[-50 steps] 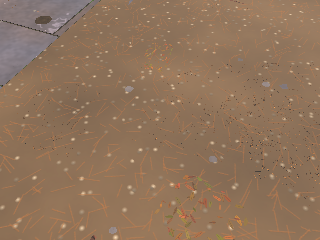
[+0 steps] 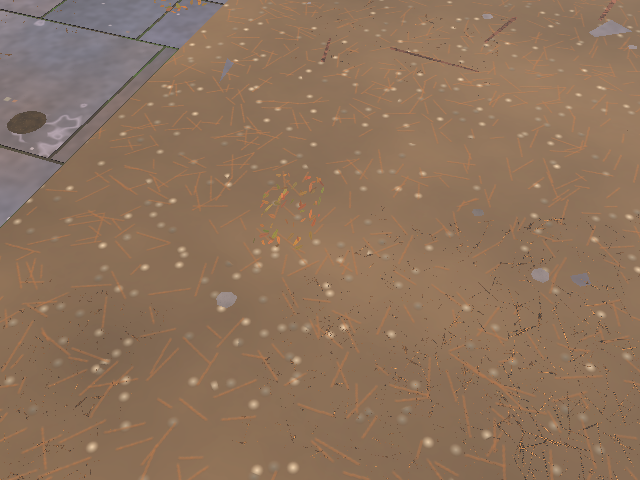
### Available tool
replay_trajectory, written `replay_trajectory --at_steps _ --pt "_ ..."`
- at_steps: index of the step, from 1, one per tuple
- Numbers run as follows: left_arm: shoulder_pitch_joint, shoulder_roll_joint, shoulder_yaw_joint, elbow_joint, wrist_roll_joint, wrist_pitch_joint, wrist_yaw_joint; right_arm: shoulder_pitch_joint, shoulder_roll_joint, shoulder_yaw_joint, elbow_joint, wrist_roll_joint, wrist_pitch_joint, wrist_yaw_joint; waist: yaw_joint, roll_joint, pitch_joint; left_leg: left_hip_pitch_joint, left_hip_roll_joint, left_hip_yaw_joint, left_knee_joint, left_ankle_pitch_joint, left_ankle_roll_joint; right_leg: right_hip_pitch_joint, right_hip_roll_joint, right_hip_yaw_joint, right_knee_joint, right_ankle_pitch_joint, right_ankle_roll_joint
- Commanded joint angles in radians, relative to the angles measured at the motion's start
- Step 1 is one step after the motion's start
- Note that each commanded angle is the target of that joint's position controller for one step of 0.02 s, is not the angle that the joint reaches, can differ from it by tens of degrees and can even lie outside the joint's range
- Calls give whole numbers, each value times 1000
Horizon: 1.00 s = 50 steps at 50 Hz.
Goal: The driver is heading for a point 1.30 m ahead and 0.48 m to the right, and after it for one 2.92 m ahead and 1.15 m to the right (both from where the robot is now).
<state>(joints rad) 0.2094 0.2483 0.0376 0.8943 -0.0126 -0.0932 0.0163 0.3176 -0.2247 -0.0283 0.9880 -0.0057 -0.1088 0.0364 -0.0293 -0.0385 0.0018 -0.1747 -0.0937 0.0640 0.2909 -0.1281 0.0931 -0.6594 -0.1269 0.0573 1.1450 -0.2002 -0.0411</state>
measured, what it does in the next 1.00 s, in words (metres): walks ahead: right foot, then left foot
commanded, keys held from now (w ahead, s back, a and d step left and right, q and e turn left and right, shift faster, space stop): w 0.72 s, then w+e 0.28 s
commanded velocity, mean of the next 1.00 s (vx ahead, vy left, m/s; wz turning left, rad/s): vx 0.50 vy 0.00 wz -0.07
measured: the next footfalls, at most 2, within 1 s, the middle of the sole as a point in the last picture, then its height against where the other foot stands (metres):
right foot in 0.30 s outside the picture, level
left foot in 0.86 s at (288, 421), level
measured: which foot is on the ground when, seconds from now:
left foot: down 0.00-0.32, up 0.34-0.84, down 0.86-1.00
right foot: up 0.00-0.28, down 0.30-0.88, up 0.90-1.00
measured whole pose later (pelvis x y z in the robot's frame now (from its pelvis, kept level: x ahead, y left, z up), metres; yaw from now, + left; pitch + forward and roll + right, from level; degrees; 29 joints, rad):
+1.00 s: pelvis +0.55 -0.02 -0.01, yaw -5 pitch +2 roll +0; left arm 0.34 0.26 0.06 0.96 -0.04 -0.07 0.01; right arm 0.14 -0.23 -0.05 0.89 0.00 -0.11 0.02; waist 0.01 -0.04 0.02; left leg -0.34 0.00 0.10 0.47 -0.16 0.04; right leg -0.43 -0.04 0.05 1.18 -0.37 -0.05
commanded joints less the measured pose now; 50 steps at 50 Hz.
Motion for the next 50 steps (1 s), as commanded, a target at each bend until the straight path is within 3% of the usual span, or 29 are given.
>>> replay_trajectory --at_steps 1,6,9,11,13,14,15,16,17,18,19,20,21,22,23,25,28,32,38,40,41,42,43,44,45,46,47,48,50 --pt "34 46 14 -43 13 4 7 -38 -130 -20 -53 1 -18 -20 46 77 55 -103 278 -207 -205 82 170 -26 -42 1 -137 158 27" --pt "-161 28 5 -95 0 -8 -10 64 -164 -27 -29 20 -2 -36 -25 79 58 12 269 -159 -186 84 123 9 12 -44 -472 312 38" --pt "-241 35 2 -127 -9 -13 -29 112 -167 -29 -7 26 11 -37 -51 87 80 114 308 -171 -144 66 118 -3 27 -45 -561 262 29" --pt "-258 49 4 -145 -10 -21 -42 120 -172 -34 0 26 21 -40 -44 93 83 177 340 -185 -100 82 107 7 37 -44 -605 187 5" --pt "-195 77 15 -138 -9 -29 -49 96 -188 -40 -3 26 32 -42 3 113 49 200 349 -186 -20 213 87 120 67 -68 -645 115 -25" --pt "-91 107 34 -109 -7 -32 -47 74 -184 -37 -9 23 37 -42 63 112 -11 188 312 -153 104 383 66 267 102 -96 -667 103 -48" --pt "101 168 62 -54 -5 -34 -40 64 -151 -24 -22 12 39 -41 140 83 -136 88 250 -100 338 427 35 533 74 -61 -650 127 -89" --pt "268 284 89 -26 16 -31 -35 139 -60 6 -51 0 24 -35 149 -116 -310 -273 122 -21 746 115 -34 944 -186 310 -661 93 -221" --pt "304 252 81 -11 11 -25 -40 179 -24 20 -37 18 -3 -29 138 -264 -401 -513 26 -119 969 -415 -52 1084 -295 677 -824 -29 -311" --pt "234 174 56 -23 6 -27 -41 101 -142 -9 -51 42 -22 -25 135 -167 -277 -609 95 -190 1062 -383 -29 984 -260 591 -843 -67 -257" --pt "139 133 42 -47 5 -25 -39 17 -165 -15 -77 51 -29 -25 110 -102 -173 -615 150 -162 1046 -289 -16 840 -224 432 -855 -3 -218" --pt "59 105 31 -60 9 -24 -44 -23 -153 -18 -83 39 -24 -31 77 -24 -101 -572 191 -139 983 -207 -21 695 -178 320 -893 84 -198" --pt "22 77 23 -64 13 -26 -48 -27 -143 -26 -83 26 -11 -36 46 -22 -63 -518 223 -141 915 -155 -25 602 -137 242 -929 130 -180" --pt "14 65 19 -56 18 -27 -52 -7 -119 -25 -79 23 4 -37 23 -37 -47 -465 234 -138 883 -125 -31 543 -112 196 -960 151 -173" --pt "29 68 21 -44 18 -30 -54 11 -95 -23 -72 22 16 -38 13 -37 -39 -443 234 -128 863 -108 -37 512 -98 162 -980 193 -180" --pt "65 97 29 -20 18 -33 -48 -10 -88 -26 -84 18 29 -42 3 -23 -12 -478 239 -120 807 -55 -52 499 -92 110 -1003 279 -192" --pt "116 114 33 5 16 -24 -30 -127 -87 -31 -125 10 29 -42 26 -11 18 -566 241 -116 646 77 -72 538 -89 67 -1020 326 -186" --pt "168 126 33 28 7 -16 -16 -270 -66 -24 -163 15 21 -31 67 -19 47 -528 209 -83 412 234 -73 556 -62 9 -1039 270 -156" --pt "255 134 41 82 -6 7 -7 -423 -75 -19 -227 25 5 -2 100 -19 101 -545 180 -84 252 161 -45 715 -126 39 -972 268 -149" --pt "236 150 48 81 -8 16 -2 -391 -97 -27 -228 25 -7 5 67 -34 80 -458 158 -80 213 94 -31 732 -138 63 -918 331 -136" --pt "214 163 52 74 -8 20 -1 -338 -119 -37 -216 24 -12 4 33 -49 48 -357 132 -61 202 64 -22 721 -131 66 -863 440 -127" --pt "189 159 49 66 -6 24 -1 -221 -151 -57 -182 23 -15 -1 -31 -49 -21 -183 100 -34 183 62 -5 687 -90 43 -738 574 -107" --pt "171 128 37 48 5 24 -3 -28 -211 -82 -131 17 -17 -11 -110 -25 -154 114 157 -86 226 91 34 546 -29 7 -510 524 -74" --pt "253 27 9 23 14 12 -9 127 -313 -107 -107 -7 -12 -22 -107 174 -331 531 422 -435 217 29 146 179 110 -65 -114 138 -5" --pt "306 -6 -3 40 -11 -8 -13 145 -270 -93 -99 -4 -6 -19 -92 334 -448 625 539 -774 57 -90 222 -6 184 45 111 -380 9" --pt "233 107 28 30 -39 -17 -12 73 -195 -71 -112 5 -7 -20 -89 237 -300 495 504 -669 26 -159 169 -88 121 99 200 -340 -3" --pt "158 123 35 5 -42 -16 -7 -11 -152 -58 -128 10 -7 -23 -64 181 -180 340 476 -515 4 -146 125 -105 65 62 191 -248 -13" --pt "121 111 38 -2 -32 -9 0 -85 -120 -48 -132 7 -10 -19 -30 117 -99 184 434 -406 -42 -95 101 -57 26 49 138 -167 -12" --pt "153 68 48 5 -22 22 2 -146 -84 -41 -122 -6 -16 -15 29 154 -36 18 373 -248 -114 -34 72 52 -18 53 65 -82 -15"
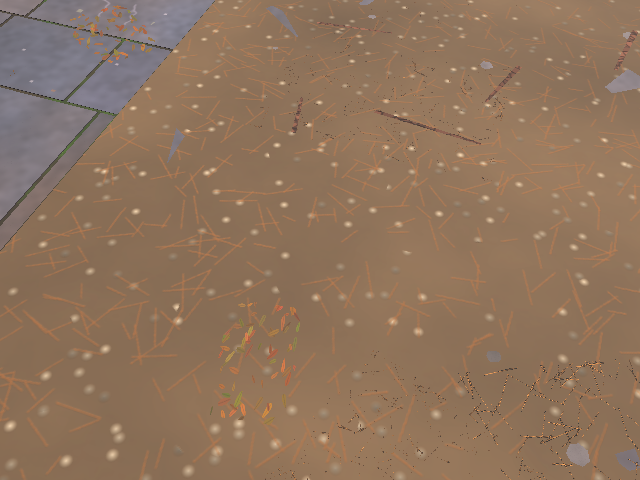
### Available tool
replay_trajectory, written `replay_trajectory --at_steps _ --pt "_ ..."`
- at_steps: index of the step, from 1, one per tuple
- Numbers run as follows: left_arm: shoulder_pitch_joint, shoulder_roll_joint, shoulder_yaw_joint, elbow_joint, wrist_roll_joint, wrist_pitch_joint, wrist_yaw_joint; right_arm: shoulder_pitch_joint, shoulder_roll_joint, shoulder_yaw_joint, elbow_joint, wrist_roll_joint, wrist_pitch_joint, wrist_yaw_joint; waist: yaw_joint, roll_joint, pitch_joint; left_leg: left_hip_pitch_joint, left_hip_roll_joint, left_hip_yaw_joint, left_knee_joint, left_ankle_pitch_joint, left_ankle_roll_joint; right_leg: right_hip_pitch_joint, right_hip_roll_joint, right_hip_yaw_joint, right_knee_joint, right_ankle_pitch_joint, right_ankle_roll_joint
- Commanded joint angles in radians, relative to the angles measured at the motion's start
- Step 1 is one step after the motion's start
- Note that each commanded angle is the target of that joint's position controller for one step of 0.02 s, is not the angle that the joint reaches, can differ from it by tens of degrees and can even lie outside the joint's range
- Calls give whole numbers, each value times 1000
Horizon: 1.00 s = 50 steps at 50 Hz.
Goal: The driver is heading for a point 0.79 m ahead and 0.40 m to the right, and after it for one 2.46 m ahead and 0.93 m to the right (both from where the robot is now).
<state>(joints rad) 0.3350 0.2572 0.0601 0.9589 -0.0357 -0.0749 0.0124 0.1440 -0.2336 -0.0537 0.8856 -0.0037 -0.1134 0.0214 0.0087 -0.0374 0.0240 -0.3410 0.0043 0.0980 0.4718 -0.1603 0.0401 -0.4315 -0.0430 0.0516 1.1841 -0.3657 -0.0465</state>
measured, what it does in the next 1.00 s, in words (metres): walks ahead, turning right: right foot, then left foot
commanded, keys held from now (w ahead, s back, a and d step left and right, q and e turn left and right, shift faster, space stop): w+e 1.00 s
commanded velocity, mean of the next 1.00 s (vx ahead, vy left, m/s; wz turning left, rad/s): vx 0.50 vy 0.00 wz -0.55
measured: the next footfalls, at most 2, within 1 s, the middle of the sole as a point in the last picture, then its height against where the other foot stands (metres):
right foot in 0.42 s outside the picture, level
left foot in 0.92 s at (371, 381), level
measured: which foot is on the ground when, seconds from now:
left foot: down 0.00-0.42, up 0.44-0.90, down 0.92-1.00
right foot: up 0.00-0.40, down 0.42-0.94, up 0.96-1.00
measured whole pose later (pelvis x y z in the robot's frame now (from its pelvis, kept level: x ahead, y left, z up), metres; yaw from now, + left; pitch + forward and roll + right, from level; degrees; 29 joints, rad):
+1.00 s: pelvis +0.53 -0.13 -0.01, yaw -34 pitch +2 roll +1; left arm 0.36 0.28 0.08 0.77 -0.03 -0.04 0.02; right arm 0.07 -0.26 -0.06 0.76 0.00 -0.13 0.02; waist 0.04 -0.03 0.00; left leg -0.42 -0.03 0.01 0.54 -0.16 0.02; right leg -0.30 0.07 0.16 1.06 -0.49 -0.04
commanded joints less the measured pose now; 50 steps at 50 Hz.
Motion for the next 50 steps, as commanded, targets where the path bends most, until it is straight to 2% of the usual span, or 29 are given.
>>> replay_trajectory --at_steps 1,4,8,11,15,16,18,19,20,21,22,23,24,25,26,27,28,29,32,37,40,42,44,45,46,47,48,49,50 --pt "41 33 24 -58 0 17 5 27 -76 -19 -11 -10 -14 -1 1 148 -44 150 266 -233 -317 35 130 -158 -106 51 17 100 -10" --pt "-12 33 33 -95 6 40 7 48 -112 -32 11 -14 -20 -15 11 109 -2 144 267 -125 -348 143 143 -235 -111 64 -39 200 -1" --pt "-115 30 34 -137 13 33 -10 82 -138 -38 27 -16 -9 -35 -9 90 22 208 255 -19 -354 202 129 -293 -96 50 -244 374 12" --pt "-231 14 22 -180 18 29 -32 121 -161 -44 34 -6 2 -45 -50 72 54 261 266 39 -356 206 121 -292 -89 -17 -384 428 8" --pt "-338 12 14 -246 14 30 -58 180 -183 -54 51 10 27 -47 -83 72 88 403 305 82 -301 266 109 -329 -74 -75 -489 342 -17" --pt "-346 18 15 -260 13 32 -64 180 -191 -57 51 15 34 -47 -78 80 86 428 311 94 -272 326 102 -314 -63 -94 -505 298 -28" --pt "-313 47 28 -276 13 36 -71 152 -219 -65 40 22 45 -48 -37 115 39 448 311 128 -159 633 80 -196 -5 -154 -520 200 -63" --pt "-250 73 42 -269 11 38 -71 137 -234 -70 34 26 52 -50 5 135 -8 447 305 142 -50 799 68 -96 38 -184 -521 154 -84" --pt "-118 113 67 -240 7 38 -69 112 -241 -70 27 31 60 -51 85 128 -77 407 278 164 135 878 46 84 88 -205 -580 184 -116" --pt "53 189 106 -193 8 42 -52 111 -229 -64 16 26 58 -52 162 77 -167 231 234 170 398 715 1 379 93 -133 -637 233 -160" --pt "93 313 130 -179 4 43 -34 178 -87 -23 -33 -19 39 -41 82 -194 -226 -205 85 142 773 -146 -58 710 -172 341 -673 210 -296" --pt "106 294 112 -217 17 24 -40 147 -92 -11 -70 12 -12 -26 79 -176 -397 -401 -40 -116 965 -444 -65 851 -314 797 -874 64 -425" --pt "95 215 89 -209 28 11 -47 17 -156 -28 -99 54 -41 -16 119 -71 -295 -509 15 -182 974 -358 -34 810 -285 680 -910 129 -352" --pt "41 175 77 -214 23 2 -45 -7 -148 -24 -106 54 -53 -16 85 -32 -202 -505 59 -179 896 -267 -10 680 -244 529 -895 207 -310" --pt "-45 138 65 -233 19 0 -45 3 -149 -29 -87 30 -51 -24 35 35 -140 -430 100 -179 809 -207 -13 522 -198 412 -896 302 -275" --pt "-99 107 53 -251 24 -2 -41 24 -165 -40 -80 16 -38 -27 -3 26 -116 -349 126 -184 738 -171 -20 409 -167 339 -913 377 -256" --pt "-116 102 49 -262 29 -2 -37 37 -165 -44 -81 12 -21 -25 -24 19 -105 -295 134 -184 700 -151 -29 342 -148 316 -936 401 -251" --pt "-113 113 51 -263 26 -5 -33 41 -152 -45 -87 5 -9 -25 -33 23 -97 -277 130 -175 655 -137 -44 304 -138 296 -950 436 -254" --pt "-63 159 61 -255 21 -8 -11 -41 -118 -36 -120 -11 10 -32 -20 18 -55 -297 105 -151 483 -19 -88 234 -108 231 -973 483 -248" --pt "0 162 62 -241 15 2 2 -211 -92 -20 -173 3 2 -18 46 -48 -15 -226 31 -143 133 244 -89 195 -53 200 -958 317 -180" --pt "38 159 63 -225 10 7 2 -259 -115 -23 -203 12 -9 -6 65 -61 -10 -200 13 -162 58 242 -75 244 -82 261 -905 279 -170" --pt "42 156 62 -224 9 14 8 -253 -140 -30 -211 13 -21 2 55 -71 -16 -176 6 -174 16 182 -60 297 -103 319 -848 272 -160" --pt "22 159 64 -233 13 23 13 -188 -161 -40 -199 15 -32 4 16 -103 -31 -89 -4 -162 -10 101 -35 318 -106 360 -783 318 -144" --pt "4 140 56 -243 14 25 13 -98 -179 -52 -175 9 -38 0 -31 -103 -71 39 -10 -145 -47 104 -11 303 -66 348 -705 379 -121" --pt "-15 93 38 -262 23 23 8 39 -221 -67 -155 -8 -42 -6 -97 -59 -184 273 93 -227 -19 96 42 214 -10 291 -497 363 -86" --pt "78 32 20 -286 19 16 9 192 -304 -87 -139 -25 -36 -14 -96 162 -346 645 323 -565 -37 0 165 -80 119 160 -151 82 -11" --pt "147 63 15 -297 -6 9 9 221 -285 -84 -114 -5 -24 -4 -67 392 -385 737 443 -916 -150 -245 248 -318 116 132 58 -241 10" --pt "89 158 37 -280 -12 12 9 161 -189 -60 -139 8 -17 -5 -83 242 -239 617 408 -817 -180 -370 207 -390 52 152 147 -167 16" --pt "2 177 42 -294 0 20 8 110 -149 -47 -149 7 -6 -9 -86 152 -138 478 365 -648 -187 -313 162 -383 12 109 150 -82 17"
Over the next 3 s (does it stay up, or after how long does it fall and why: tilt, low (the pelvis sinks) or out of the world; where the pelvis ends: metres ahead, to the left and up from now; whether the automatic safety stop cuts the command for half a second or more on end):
stays up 0.79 -0.34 0.00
